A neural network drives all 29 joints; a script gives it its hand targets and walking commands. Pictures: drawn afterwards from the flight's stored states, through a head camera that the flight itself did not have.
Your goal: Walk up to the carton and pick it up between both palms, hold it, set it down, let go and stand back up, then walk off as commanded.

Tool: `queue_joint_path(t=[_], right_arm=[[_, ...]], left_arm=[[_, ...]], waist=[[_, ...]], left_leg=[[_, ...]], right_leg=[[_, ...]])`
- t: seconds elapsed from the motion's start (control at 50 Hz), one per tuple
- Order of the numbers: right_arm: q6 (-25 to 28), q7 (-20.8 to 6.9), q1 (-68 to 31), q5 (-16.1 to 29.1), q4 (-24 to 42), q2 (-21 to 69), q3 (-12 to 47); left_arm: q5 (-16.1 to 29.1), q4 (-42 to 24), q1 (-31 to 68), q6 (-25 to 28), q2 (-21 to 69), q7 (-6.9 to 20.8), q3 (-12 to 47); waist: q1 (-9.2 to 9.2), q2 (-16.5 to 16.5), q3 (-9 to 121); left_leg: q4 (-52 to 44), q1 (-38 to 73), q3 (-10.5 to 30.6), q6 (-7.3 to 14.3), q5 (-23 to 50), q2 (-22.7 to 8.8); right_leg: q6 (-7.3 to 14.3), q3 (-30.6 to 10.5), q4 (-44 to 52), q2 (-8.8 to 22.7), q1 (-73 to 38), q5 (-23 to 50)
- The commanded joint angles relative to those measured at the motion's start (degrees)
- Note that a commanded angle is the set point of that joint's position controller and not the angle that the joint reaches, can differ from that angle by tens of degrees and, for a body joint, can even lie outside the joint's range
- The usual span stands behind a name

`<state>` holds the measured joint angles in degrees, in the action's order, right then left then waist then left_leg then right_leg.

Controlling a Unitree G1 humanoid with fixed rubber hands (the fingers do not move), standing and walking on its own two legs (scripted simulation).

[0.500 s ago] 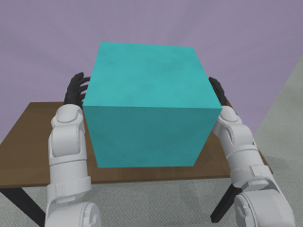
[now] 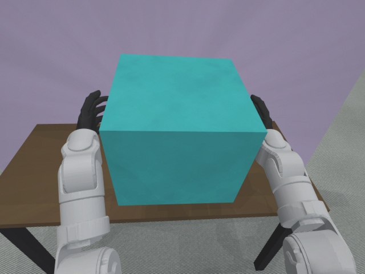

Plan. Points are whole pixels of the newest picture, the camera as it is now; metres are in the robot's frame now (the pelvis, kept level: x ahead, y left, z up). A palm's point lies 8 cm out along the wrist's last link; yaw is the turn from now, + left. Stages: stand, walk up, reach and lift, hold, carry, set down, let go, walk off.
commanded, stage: hold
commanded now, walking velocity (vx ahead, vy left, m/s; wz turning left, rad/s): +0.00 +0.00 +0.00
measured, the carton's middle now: (177, 128) +0.42 +0.00 +0.15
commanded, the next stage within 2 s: none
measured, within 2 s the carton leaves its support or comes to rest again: neither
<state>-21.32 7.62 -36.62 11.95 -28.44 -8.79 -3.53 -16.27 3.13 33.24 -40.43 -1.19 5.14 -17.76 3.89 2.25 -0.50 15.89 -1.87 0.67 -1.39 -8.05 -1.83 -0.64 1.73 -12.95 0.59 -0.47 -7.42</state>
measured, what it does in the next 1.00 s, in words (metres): stands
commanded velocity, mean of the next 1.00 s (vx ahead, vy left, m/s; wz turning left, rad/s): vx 0.00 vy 0.00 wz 0.00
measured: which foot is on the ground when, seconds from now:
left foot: down 0.00-1.00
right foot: down 0.00-1.00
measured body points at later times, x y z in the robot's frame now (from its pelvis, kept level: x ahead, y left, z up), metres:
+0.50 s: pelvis +0.00 +0.00 +0.00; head -0.04 +0.02 +0.45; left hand +0.38 +0.18 +0.20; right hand +0.38 -0.18 +0.18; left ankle +0.01 +0.13 -0.75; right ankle +0.00 -0.13 -0.75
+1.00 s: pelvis +0.00 +0.00 +0.00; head -0.04 +0.02 +0.45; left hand +0.38 +0.18 +0.20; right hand +0.38 -0.19 +0.18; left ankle +0.01 +0.13 -0.75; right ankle +0.00 -0.13 -0.75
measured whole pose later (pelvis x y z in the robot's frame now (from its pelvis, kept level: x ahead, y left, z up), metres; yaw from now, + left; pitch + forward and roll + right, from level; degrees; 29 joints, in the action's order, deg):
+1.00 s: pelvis +0.00 +0.00 +0.00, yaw +0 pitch -6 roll +0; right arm -21.0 7.4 -37.4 11.2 -29.7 -8.9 -3.9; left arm -15.9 5.2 34.4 -39.6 -1.4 5.0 -18.1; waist 3.7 2.2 -0.1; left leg 15.7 -2.3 0.6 -1.3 -7.7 -1.8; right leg -0.6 1.3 -13.2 0.4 0.3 -7.3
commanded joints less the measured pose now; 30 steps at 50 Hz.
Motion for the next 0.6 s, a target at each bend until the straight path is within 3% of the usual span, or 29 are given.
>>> queue_joint_path(t=[0.0,0.1,0.12,0.2,0.28,0.3,0.32,0.34,0.36,0.4,0.46,0.52,0.58], right_arm=[[3.65,-7.77,-38.04,4.94,19.03,26.80,19.15],[3.04,-8.30,-37.06,4.07,15.63,26.54,18.41],[3.21,-8.28,-37.77,3.37,15.49,26.68,18.05],[3.72,-8.47,-39.80,2.87,14.56,27.46,17.03],[4.16,-8.42,-39.97,2.89,13.56,28.25,18.19],[4.42,-8.47,-39.91,2.82,13.94,28.10,17.82],[4.36,-8.49,-39.78,3.05,13.29,28.63,17.69],[4.34,-8.41,-39.69,2.78,12.50,27.61,17.03],[4.49,-8.47,-38.35,3.39,13.10,28.37,18.11],[4.76,-8.40,-39.76,3.27,13.62,27.86,18.02],[4.92,-7.55,-38.18,3.88,15.82,28.74,19.30],[4.31,-7.97,-37.44,3.47,13.64,26.99,17.86],[4.28,-8.04,-38.76,4.11,14.71,27.56,19.12]], left_arm=[[9.07,-4.04,27.83,2.55,25.91,7.63,24.42],[7.66,-2.35,28.46,2.25,25.06,7.52,22.33],[7.60,-0.85,28.87,2.08,25.41,7.81,21.90],[8.73,-0.66,31.81,3.05,25.96,7.93,22.17],[7.85,0.59,30.54,3.30,25.43,7.54,21.38],[8.20,0.44,30.74,3.32,26.09,7.62,22.12],[8.25,0.16,31.81,3.48,26.05,7.54,21.71],[8.05,1.98,31.65,3.30,26.26,7.66,21.40],[7.74,-0.09,30.04,3.25,26.02,7.69,21.30],[8.30,0.47,30.31,3.60,26.18,7.61,21.93],[8.53,-1.04,29.11,3.60,26.08,7.79,22.38],[8.05,-0.84,29.53,3.12,26.10,7.81,22.93],[7.42,-0.96,29.75,3.05,25.22,7.87,21.86]], waist=[[0.44,-2.28,19.47],[-0.81,-2.16,18.17],[0.01,-1.70,16.70],[0.23,-1.65,18.37],[-0.60,-1.74,19.00],[0.04,-1.75,19.18],[-0.53,-2.03,19.33],[0.38,-2.37,18.05],[-0.47,-2.05,19.16],[-0.12,-1.88,19.40],[0.32,-1.60,20.30],[0.97,-2.68,18.56],[-0.27,-2.11,18.26]], left_leg=[[0.75,6.25,-2.52,-0.15,14.25,4.53],[-0.64,5.62,-3.14,0.58,10.51,4.45],[-1.03,4.74,-3.21,0.78,9.17,4.51],[-1.39,4.10,-3.07,1.02,7.27,4.34],[-1.06,5.22,-3.31,1.18,9.09,4.60],[-1.06,5.51,-3.15,0.94,9.05,4.44],[-1.04,5.30,-3.29,0.97,8.70,4.49],[-1.15,5.64,-3.18,0.68,8.54,4.51],[-0.78,5.64,-3.45,0.92,10.15,4.68],[-0.51,6.13,-3.02,0.60,11.15,4.56],[0.72,7.17,-3.28,0.67,14.77,4.75],[0.04,6.85,-2.77,0.37,12.35,4.20],[-0.37,6.09,-2.93,0.86,11.94,4.50]], right_leg=[[-0.32,1.69,0.19,-4.38,-2.44,10.39],[-0.04,1.78,0.87,-4.07,-1.57,6.13],[-0.21,1.80,1.00,-3.75,-1.48,5.71],[-0.01,1.66,0.98,-3.65,-1.05,3.59],[-0.49,1.92,0.68,-3.69,-1.12,5.89],[-0.27,2.08,0.74,-3.86,-1.24,5.46],[-0.24,1.91,0.79,-3.67,-1.17,4.94],[-0.14,1.92,0.98,-3.58,-0.63,4.70],[-0.48,1.92,0.63,-3.64,-1.80,6.46],[-0.42,1.98,0.71,-3.89,-1.49,6.57],[-0.84,1.79,-0.09,-3.66,-3.15,12.09],[-0.28,1.96,0.35,-3.96,-1.22,8.48],[-0.33,1.72,0.52,-3.91,-1.93,7.72]])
